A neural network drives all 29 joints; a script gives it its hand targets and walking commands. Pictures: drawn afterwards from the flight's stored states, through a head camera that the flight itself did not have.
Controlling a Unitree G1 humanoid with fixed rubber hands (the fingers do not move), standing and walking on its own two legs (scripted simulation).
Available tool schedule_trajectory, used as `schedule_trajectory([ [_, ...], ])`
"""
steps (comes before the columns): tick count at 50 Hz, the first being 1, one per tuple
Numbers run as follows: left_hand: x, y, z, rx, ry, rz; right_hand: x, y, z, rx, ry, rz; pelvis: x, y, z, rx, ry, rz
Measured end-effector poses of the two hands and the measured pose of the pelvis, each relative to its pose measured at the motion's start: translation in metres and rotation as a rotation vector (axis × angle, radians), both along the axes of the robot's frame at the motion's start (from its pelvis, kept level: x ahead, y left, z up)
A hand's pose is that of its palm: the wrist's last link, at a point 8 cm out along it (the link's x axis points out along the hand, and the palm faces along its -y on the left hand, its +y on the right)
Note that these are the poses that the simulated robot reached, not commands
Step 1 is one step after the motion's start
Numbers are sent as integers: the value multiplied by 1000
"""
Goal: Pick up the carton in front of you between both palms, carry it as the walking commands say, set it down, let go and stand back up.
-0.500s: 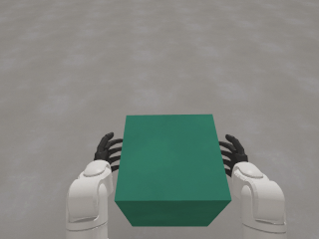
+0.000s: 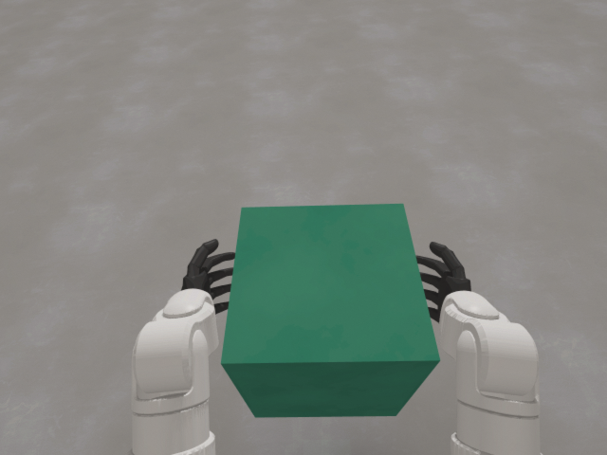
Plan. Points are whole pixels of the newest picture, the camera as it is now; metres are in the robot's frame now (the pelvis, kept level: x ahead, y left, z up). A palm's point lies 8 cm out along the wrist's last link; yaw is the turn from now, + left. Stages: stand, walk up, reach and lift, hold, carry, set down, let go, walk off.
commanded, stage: carry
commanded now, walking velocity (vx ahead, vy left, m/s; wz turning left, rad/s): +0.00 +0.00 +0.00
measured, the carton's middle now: (323, 318) +0.29 +0.00 +0.00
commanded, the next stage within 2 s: hold in 1.64 s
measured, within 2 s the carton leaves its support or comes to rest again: neither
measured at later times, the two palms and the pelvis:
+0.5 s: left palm (208, 259) +0.36 +0.16 +0.06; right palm (423, 256) +0.36 -0.14 +0.05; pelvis +0.09 +0.00 +0.00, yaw +1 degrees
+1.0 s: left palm (207, 276) +0.34 +0.16 +0.05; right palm (421, 275) +0.34 -0.14 +0.03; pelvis +0.04 +0.01 +0.00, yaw +1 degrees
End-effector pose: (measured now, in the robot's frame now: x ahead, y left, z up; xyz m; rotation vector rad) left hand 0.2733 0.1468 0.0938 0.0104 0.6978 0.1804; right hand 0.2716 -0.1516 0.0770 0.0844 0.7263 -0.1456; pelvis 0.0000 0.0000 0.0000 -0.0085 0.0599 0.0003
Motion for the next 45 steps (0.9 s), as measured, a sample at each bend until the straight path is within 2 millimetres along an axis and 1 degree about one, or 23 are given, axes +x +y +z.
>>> schedule_trajectory([
  [3, 16, -2, -7, 1, 55, 6, 16, -2, -8, -7, 54, 11, 18, -4, 6, 11, 6, 11],
  [5, 25, -3, -9, -1, 64, 4, 25, -3, -9, -12, 63, 12, 29, -4, 7, 10, 1, 4],
  [7, 36, -3, -8, -4, 50, -3, 34, -3, -6, -18, 49, 7, 42, -4, 7, 6, -3, -6],
  [12, 66, -3, 4, -19, -21, -14, 61, -3, 10, -38, -22, -2, 69, -3, 5, -2, 8, 8],
  [15, 78, -1, 4, -24, -42, -18, 75, -1, 14, -56, -44, 2, 81, -2, 3, -1, 14, 9],
  [17, 83, 1, -1, -16, -32, -19, 81, 1, 10, -69, -33, 11, 87, -1, 2, 1, 15, 12],
  [20, 85, 4, -13, -2, 5, -18, 85, 4, -2, -75, 3, 28, 93, 1, 1, 2, 13, 15],
  [24, 83, 10, -29, 13, 40, -13, 86, 10, -21, -78, 37, 49, 95, 4, -1, 4, 11, 22],
  [28, 81, 15, -37, 22, 30, -8, 86, 15, -32, -79, 26, 62, 90, 6, -4, 2, 11, 26],
  [37, 73, 17, -52, 51, -1, -26, 79, 18, -46, -112, -7, 87, 76, 7, -4, 8, -8, 26],
  [42, 71, 16, -57, 59, -16, -39, 76, 17, -50, -127, -21, 88, 64, 7, -2, 11, -26, 24],
  [45, 70, 15, -56, 57, -33, -40, 73, 16, -49, -126, -38, 82, 56, 7, 0, 13, -33, 24],
])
